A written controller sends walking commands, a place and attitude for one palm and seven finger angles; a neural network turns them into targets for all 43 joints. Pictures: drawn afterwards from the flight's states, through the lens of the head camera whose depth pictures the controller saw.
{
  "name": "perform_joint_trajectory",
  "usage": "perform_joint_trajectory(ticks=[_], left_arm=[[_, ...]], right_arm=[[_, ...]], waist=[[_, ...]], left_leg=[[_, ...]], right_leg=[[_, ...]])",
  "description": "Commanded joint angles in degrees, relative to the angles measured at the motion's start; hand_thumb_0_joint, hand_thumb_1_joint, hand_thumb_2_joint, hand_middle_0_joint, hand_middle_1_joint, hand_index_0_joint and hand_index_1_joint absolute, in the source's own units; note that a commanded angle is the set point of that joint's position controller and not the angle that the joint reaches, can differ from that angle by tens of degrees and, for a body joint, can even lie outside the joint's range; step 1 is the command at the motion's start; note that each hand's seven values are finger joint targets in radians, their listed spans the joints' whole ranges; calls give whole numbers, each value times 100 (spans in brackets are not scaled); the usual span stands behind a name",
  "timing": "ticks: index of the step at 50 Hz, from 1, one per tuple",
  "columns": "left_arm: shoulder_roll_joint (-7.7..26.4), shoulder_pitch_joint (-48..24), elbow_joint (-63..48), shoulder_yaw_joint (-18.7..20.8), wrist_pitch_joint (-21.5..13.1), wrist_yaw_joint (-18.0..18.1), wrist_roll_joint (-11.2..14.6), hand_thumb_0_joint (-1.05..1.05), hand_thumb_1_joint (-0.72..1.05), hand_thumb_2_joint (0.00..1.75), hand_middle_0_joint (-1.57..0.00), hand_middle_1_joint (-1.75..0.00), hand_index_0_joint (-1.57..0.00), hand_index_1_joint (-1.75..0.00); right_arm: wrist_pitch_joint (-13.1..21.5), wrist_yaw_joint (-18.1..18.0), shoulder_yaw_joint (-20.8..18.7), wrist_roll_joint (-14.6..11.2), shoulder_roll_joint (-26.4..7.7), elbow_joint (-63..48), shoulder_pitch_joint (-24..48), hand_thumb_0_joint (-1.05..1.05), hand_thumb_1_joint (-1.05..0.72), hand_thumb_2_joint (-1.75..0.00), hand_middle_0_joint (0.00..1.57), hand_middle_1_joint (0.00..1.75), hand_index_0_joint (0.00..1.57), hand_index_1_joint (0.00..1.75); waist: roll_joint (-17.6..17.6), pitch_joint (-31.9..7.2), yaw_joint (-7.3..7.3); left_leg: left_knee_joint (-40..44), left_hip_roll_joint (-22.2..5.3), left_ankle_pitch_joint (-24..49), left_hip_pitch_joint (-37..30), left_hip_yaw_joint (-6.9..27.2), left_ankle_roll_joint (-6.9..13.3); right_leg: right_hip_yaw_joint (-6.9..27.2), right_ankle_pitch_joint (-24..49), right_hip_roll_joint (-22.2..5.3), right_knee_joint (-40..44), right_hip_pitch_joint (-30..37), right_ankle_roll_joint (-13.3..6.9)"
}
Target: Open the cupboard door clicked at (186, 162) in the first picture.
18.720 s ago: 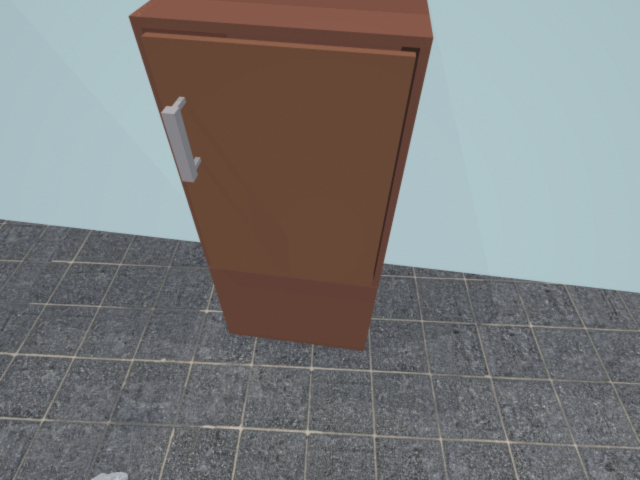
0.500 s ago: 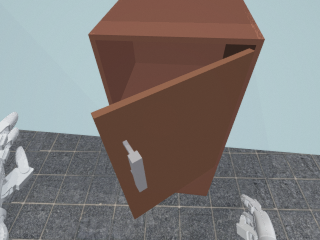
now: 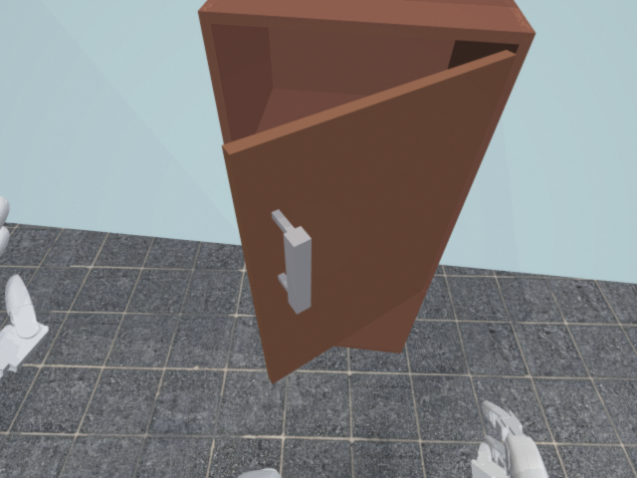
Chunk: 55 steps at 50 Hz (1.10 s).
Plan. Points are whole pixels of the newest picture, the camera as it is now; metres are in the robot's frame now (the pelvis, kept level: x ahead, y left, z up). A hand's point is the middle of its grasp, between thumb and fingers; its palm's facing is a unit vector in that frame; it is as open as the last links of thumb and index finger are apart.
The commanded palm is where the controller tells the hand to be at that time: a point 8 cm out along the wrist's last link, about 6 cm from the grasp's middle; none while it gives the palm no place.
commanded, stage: step back with the hand held close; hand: left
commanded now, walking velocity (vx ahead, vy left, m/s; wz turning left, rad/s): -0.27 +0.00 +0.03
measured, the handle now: (290, 263) +0.36 +0.07 +0.08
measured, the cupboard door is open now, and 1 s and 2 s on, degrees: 40 40 40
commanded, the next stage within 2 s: stop stepping back and stand still in 0.42 s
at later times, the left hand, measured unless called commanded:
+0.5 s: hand (15, 430) +0.12 +0.23 +0.18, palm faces +0.34 -0.81 -0.48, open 7.4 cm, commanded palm +0.07 +0.28 +0.19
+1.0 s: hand out of the picture +0.03 +0.27 +0.18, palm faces +0.45 -0.80 -0.39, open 7.4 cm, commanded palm -0.02 +0.30 +0.19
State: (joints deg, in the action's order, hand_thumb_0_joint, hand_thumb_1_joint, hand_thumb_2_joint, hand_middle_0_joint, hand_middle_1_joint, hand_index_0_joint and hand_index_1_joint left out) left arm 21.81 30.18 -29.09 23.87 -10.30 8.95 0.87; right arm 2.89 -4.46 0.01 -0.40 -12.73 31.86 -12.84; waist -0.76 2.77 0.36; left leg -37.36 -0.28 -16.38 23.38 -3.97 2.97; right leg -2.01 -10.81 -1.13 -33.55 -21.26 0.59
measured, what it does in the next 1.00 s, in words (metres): walks backwards: right foot, then left foot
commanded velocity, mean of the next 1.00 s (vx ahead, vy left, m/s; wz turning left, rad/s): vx -0.08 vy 0.00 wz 0.01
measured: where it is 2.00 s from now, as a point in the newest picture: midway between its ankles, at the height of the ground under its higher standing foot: outside the picture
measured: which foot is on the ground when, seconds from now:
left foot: down 0.00-0.38, up 0.40-0.58, down 0.60-0.84, up 0.86-1.00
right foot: down 0.00-0.12, up 0.14-0.36, down 0.38-1.00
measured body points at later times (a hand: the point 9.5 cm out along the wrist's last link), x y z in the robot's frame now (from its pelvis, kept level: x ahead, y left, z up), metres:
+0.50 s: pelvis -0.09 -0.01 +0.01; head -0.07 +0.00 +0.46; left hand +0.10 +0.27 +0.20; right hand +0.09 -0.24 -0.07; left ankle +0.01 +0.08 -0.70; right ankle -0.17 -0.11 -0.72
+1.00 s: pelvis -0.18 +0.01 +0.02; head -0.19 +0.02 +0.47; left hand +0.00 +0.31 +0.20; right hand -0.06 -0.25 -0.07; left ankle -0.15 +0.11 -0.69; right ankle -0.17 -0.10 -0.72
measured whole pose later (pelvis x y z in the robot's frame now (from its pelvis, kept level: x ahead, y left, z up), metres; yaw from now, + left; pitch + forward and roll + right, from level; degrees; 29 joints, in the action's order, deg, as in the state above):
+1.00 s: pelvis -0.18 +0.01 +0.02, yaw -2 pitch -1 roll +0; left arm 21.2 29.8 -25.7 22.3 -10.5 9.3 0.8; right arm 5.0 -4.3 0.3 0.9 -12.1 39.3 -16.6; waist 2.1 -2.4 1.2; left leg -45.5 -0.2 -20.6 22.2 -1.8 1.2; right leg -1.6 -14.4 0.3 -27.3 -12.7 -2.0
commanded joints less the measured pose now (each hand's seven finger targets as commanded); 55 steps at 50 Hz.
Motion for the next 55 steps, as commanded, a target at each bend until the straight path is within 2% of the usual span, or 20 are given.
perform_joint_trajectory(ticks=[1,6,9,15,18,20,21,23,26,28,30,32,38,40,43,45,50,51,53,55], left_arm=[[1194,-409,-1381,664,-431,216,66,0,90,90,-20,-30,-20,-30],[1251,-329,-1614,969,-487,244,43,0,90,90,-20,-30,-20,-30],[1262,46,-1171,1013,-495,221,111,0,90,90,-20,-30,-20,-30],[999,-41,-1429,458,-341,168,277,0,90,90,-20,-30,-20,-30],[1329,-143,-1384,639,-439,43,305,0,90,90,-20,-30,-20,-30],[1744,-472,-1423,929,-576,93,322,0,90,90,-20,-30,-20,-30],[1491,-342,-1130,741,-478,47,295,0,90,90,-20,-30,-20,-30],[1520,27,-901,896,-307,-9,173,0,90,90,-20,-30,-20,-30],[1431,-309,-1141,718,-280,-18,142,0,90,90,-20,-30,-20,-30],[1456,-233,-1269,773,-266,46,204,0,90,90,-20,-30,-20,-30],[1347,55,-1537,735,-305,51,266,0,90,90,-20,-30,-20,-30],[1338,406,-1494,773,-273,30,229,0,90,90,-20,-30,-20,-30],[1237,630,-1220,878,-197,98,215,0,90,90,-20,-30,-20,-30],[1208,448,-958,810,-216,58,169,0,90,90,-20,-30,-20,-30],[1255,-60,-1086,655,-209,63,153,0,90,90,-20,-30,-20,-30],[1169,-763,-955,512,-311,114,118,0,90,90,-20,-30,-20,-30],[1118,-1111,-788,342,-389,205,-39,0,90,90,-20,-30,-20,-30],[1118,-932,-855,397,-404,208,0,0,90,90,-20,-30,-20,-30],[1225,-849,-1460,619,-527,231,26,0,90,90,-20,-30,-20,-30],[1368,-517,-1255,853,-558,187,12,0,90,90,-20,-30,-20,-30]], right_arm=[[398,-62,-279,27,-718,-749,448,0,-90,-90,20,30,20,30],[502,-122,-296,44,-736,-844,585,0,-90,-90,20,30,20,30],[611,-25,-413,49,-655,-678,533,0,-90,-90,20,30,20,30],[678,134,-257,110,-572,-374,629,0,-90,-90,20,30,20,30],[506,196,-265,112,-537,-324,618,0,-90,-90,20,30,20,30],[435,160,-191,99,-429,-308,765,0,-90,-90,20,30,20,30],[458,118,-301,-21,-487,-367,868,0,-90,-90,20,30,20,30],[319,83,-155,-45,-391,-541,1013,0,-90,-90,20,30,20,30],[222,-57,-5,-33,-420,-572,1075,0,-90,-90,20,30,20,30],[240,-98,-98,-81,-582,-613,778,0,-90,-90,20,30,20,30],[325,-29,-241,-160,-762,-753,621,0,-90,-90,20,30,20,30],[466,73,-237,18,-634,-768,543,0,-90,-90,20,30,20,30],[662,35,-201,4,-626,-672,627,0,-90,-90,20,30,20,30],[576,18,-219,49,-590,-667,646,0,-90,-90,20,30,20,30],[479,-8,-373,98,-664,-466,585,0,-90,-90,20,30,20,30],[540,17,-283,138,-686,-274,470,0,-90,-90,20,30,20,30],[722,-183,-217,121,-569,-227,553,0,-90,-90,20,30,20,30],[757,-187,-209,115,-575,-249,470,0,-90,-90,20,30,20,30],[803,-108,-240,94,-746,-417,394,0,-90,-90,20,30,20,30],[850,-42,-222,163,-435,-261,399,0,-90,-90,20,30,20,30]], waist=[[285,-595,-136],[-1524,-789,-7],[-963,-827,-35],[-1203,-893,-32],[-210,-941,-23],[642,-1064,24],[1440,-1019,63],[1203,-933,71],[481,-840,-5],[254,-1235,-66],[-388,-1677,56],[-1503,-1590,14],[-1105,-586,-80],[-708,-358,-116],[1308,-201,-70],[716,-155,-204],[423,-187,-134],[-45,-216,-147],[-1564,-422,-95],[-1446,-330,-181]], left_leg=[[379,-209,-1172,-356,743,-81],[3021,-1608,-2617,1463,2434,445],[2764,-1697,-1663,770,2073,588],[2960,-1219,-780,-310,1480,120],[1582,-649,158,-1046,716,-309],[-123,-156,0,-1333,211,-464],[-870,132,-449,-522,370,-400],[-1135,103,-728,564,350,-366],[158,124,-27,195,192,-366],[1178,1,2007,-945,188,-163],[1430,-824,4610,-2281,793,133],[1719,-1262,4346,-2174,1577,398],[2894,-851,-1768,376,1300,79],[2306,-409,-1780,602,895,-208],[-1604,173,-486,-112,485,-375],[-2094,-132,-510,622,652,-304],[668,-53,-495,-1077,-56,-99],[1266,-71,-579,-1405,93,-57],[2242,-1517,-378,-1734,2500,536],[2864,-1863,-1177,-1047,3169,847]], right_leg=[[1252,-1718,-742,1279,-515,-418],[140,-1112,460,-1813,1377,67],[370,-1628,480,-2582,800,-3],[-54,-1859,546,6,1101,-135],[663,-748,-204,2064,720,-424],[1361,1212,-1343,2056,-27,-654],[1342,2626,-1327,1628,397,-484],[1037,5257,-1345,851,1434,-343],[883,5867,-1034,447,1827,-346],[620,5016,-561,80,1761,13],[515,1722,3,-272,1164,219],[350,-1607,308,-545,586,78],[-156,-1217,386,519,1995,-27],[10,-1443,202,1321,1941,-201],[2864,-3704,-1621,2824,-402,-1224],[2392,-2694,-1655,2404,156,-1215],[1095,-2775,-953,1767,-176,-804],[905,-2379,-670,1242,-157,-652],[-33,-1434,283,-838,-539,-96],[253,-1861,169,-2119,-604,-50]])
